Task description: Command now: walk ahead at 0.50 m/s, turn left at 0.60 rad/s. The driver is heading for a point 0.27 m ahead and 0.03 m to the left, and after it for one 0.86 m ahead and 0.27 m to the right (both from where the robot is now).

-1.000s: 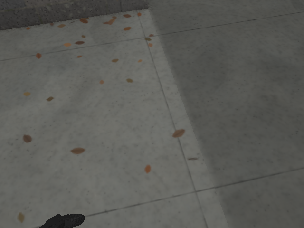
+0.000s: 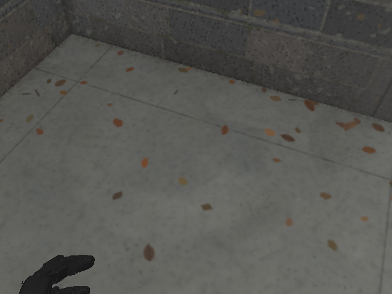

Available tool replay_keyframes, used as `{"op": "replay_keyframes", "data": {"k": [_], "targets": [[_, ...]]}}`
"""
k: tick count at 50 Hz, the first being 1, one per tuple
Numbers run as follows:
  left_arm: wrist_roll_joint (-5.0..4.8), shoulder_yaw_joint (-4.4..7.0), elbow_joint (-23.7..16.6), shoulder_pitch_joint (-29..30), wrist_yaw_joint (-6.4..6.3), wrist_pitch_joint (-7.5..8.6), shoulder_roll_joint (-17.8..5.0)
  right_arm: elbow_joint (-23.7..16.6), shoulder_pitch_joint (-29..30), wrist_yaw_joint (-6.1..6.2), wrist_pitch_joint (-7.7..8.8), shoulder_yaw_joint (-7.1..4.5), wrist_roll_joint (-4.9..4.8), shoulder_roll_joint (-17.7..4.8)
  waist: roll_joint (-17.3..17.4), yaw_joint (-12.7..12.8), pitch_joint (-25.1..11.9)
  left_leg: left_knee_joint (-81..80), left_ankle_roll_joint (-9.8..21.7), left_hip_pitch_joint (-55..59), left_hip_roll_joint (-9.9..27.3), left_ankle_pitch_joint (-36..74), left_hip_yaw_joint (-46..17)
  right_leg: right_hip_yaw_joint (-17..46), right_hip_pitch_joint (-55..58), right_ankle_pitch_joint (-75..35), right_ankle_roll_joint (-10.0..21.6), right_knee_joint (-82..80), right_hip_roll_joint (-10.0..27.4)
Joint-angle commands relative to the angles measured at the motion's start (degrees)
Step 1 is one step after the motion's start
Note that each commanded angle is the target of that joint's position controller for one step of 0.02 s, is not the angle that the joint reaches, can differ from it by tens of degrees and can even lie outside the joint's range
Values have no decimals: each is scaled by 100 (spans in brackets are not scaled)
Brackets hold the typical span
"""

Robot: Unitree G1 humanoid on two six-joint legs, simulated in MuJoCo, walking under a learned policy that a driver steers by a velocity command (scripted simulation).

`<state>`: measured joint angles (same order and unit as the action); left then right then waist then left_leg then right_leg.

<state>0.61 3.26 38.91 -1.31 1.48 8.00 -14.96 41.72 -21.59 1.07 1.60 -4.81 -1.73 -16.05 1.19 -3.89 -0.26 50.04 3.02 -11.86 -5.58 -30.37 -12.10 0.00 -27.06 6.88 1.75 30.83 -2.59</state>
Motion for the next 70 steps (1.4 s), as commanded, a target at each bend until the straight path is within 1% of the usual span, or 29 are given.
{"op": "replay_keyframes", "data": {"k": [1,2,3,7,11,14,19,21,22,23,24,25,26,28,30,37,44,46,48,49,50,51,52,53,54,57,61,67,70], "targets": [[-80,294,-101,-1545,-79,-74,-727,-607,84,-5,106,-100,-52,-876,-888,906,-1011,2781,-191,-3602,549,302,130,3564,4015,1807,1198,-1249,2513],[-25,238,-132,-1260,-91,-130,-647,-692,434,-4,72,-103,28,-838,-465,798,-560,2665,-213,-3406,749,740,323,2811,3212,1237,1027,-1355,2259],[1,205,-94,-1085,-93,-160,-564,-786,647,-29,66,-114,88,-753,-438,674,-223,2398,-214,-3267,900,1000,351,2300,2599,726,962,-1501,2022],[-17,223,101,-1023,-91,-84,-627,-847,629,-98,-48,-51,19,-363,-685,416,13,1781,-251,-2912,1179,1326,569,1095,1844,-151,952,-2020,1746],[-26,273,371,-1275,-91,-83,-850,-903,1049,-116,-7,57,80,-180,-431,502,-6,681,-315,-2955,1195,2138,560,503,1990,-816,1034,-2155,1731],[-165,259,491,-1339,-79,-183,-975,-980,1651,-226,133,147,111,-93,-427,622,163,-606,-283,-2502,1107,2799,1011,145,1896,-897,947,-2131,1480],[-285,307,686,-1820,-66,-336,-1300,-1164,2215,-355,294,102,28,-326,-681,728,258,-1813,-189,-1885,798,2360,1214,526,2357,-975,844,-1697,1779],[-314,273,737,-1764,-89,-384,-1278,-931,1391,-308,322,-59,72,-617,-713,179,-173,-2367,29,-467,548,2463,1385,367,2217,-1946,611,-805,1604],[-263,180,727,-1800,-94,-362,-1031,-724,558,-239,315,-208,144,-935,-609,-214,-764,-2241,221,922,797,2649,1158,107,1658,-1883,387,313,1280],[-17,-19,506,-1818,-84,-323,-488,-639,-415,-124,268,-331,258,-1470,461,-502,-1755,-1989,611,2623,2283,3142,-381,-199,324,403,70,2372,835],[-209,-84,411,-2340,-83,-227,-250,-648,-370,-149,247,-303,339,-1588,1706,-161,-2342,-2805,1360,3399,3160,2045,-2598,337,-1264,2810,-100,3813,215],[-345,91,476,-1960,-91,-227,-888,-627,-241,-184,263,-186,258,-1070,898,-328,-1675,-3047,1217,2855,2927,1487,-2235,684,-1791,2548,-110,4375,483],[-353,137,353,-1616,-85,-249,-971,-586,44,-193,284,-86,171,-799,792,-214,-987,-3158,1025,2215,2704,1526,-1360,572,-1998,2039,-70,4352,687],[-226,162,355,-1469,-116,-372,-835,-545,704,-238,342,22,169,-423,580,173,-333,-3583,856,997,2233,2017,-353,530,-1570,1240,-143,3898,1009],[-257,148,397,-1651,-103,-512,-616,-458,948,-219,446,8,231,-352,628,421,-181,-3956,825,433,2122,2472,217,551,-1119,833,-227,3769,1091],[-194,78,47,-813,-3,-598,-349,-83,786,-45,482,-125,258,-661,219,311,249,-4218,702,590,2050,3315,1625,474,-1413,-658,-302,2104,1001],[-182,53,-489,129,230,-600,-416,206,405,-7,273,-268,71,-1046,188,48,547,-3751,462,1514,2331,4008,2210,-203,-1286,-89,151,815,779],[-176,162,-512,-226,235,-629,-608,199,489,17,196,-315,24,-1241,394,332,176,-2902,332,1650,2290,6006,2391,-583,-500,499,392,760,370],[-205,492,-108,-1867,131,-665,-1166,170,541,39,136,-261,-10,-1164,215,1201,-707,-604,5,863,1886,6429,2670,-692,1917,144,775,228,-187],[-224,640,8,-2404,2,-717,-1763,11,362,34,195,-74,254,-606,-1022,1140,-1059,1389,-308,-891,1458,2679,2627,1178,3475,-443,1168,167,996],[-153,615,-283,-2011,41,-611,-2105,-318,69,-18,390,88,239,-229,-1847,598,-1995,3096,-598,-2803,260,-570,1385,4657,4793,384,2396,-944,2208],[-131,471,-376,-1972,108,-533,-1574,-377,829,-70,540,-28,28,-844,-780,1037,-1921,3307,-512,-3301,544,-287,633,4405,4679,-118,2096,-1344,2213],[-101,404,-358,-1754,103,-468,-1354,-483,1085,-72,592,-21,-58,-853,-648,907,-1223,3038,-417,-3419,725,141,712,3454,4010,-1060,1908,-1190,2042],[-140,350,-396,-1409,88,-449,-1166,-379,1042,-5,577,-10,73,-792,-106,625,-778,2613,-434,-3156,989,493,732,2671,3163,-1991,1684,-1040,1749],[-157,310,-451,-1128,46,-469,-988,-335,992,44,516,-58,206,-875,-134,442,-595,2204,-468,-2791,1153,688,745,2149,2497,-2523,1554,-1032,1561],[-42,311,-509,-927,-48,-497,-1042,-302,843,66,263,-42,264,-720,-265,169,-561,1666,-612,-2136,1090,957,841,1612,1528,-3634,1501,-1166,1291],[-151,351,-404,-1061,-230,-640,-1166,-381,1231,84,161,65,289,-474,-449,260,-680,425,-809,-2135,788,1854,892,1256,1406,-3676,1252,-967,944],[-166,350,-406,-1184,-363,-902,-1153,-551,2049,-52,152,88,197,-540,-759,572,-659,-1134,-801,-1839,426,2400,719,1896,1634,-2251,949,-566,913],[-167,329,-499,-1032,-359,-937,-1096,-562,1924,-92,224,3,197,-684,-960,455,-570,-1881,-628,-1461,325,2108,628,2480,1827,-1761,845,-217,896]]}}
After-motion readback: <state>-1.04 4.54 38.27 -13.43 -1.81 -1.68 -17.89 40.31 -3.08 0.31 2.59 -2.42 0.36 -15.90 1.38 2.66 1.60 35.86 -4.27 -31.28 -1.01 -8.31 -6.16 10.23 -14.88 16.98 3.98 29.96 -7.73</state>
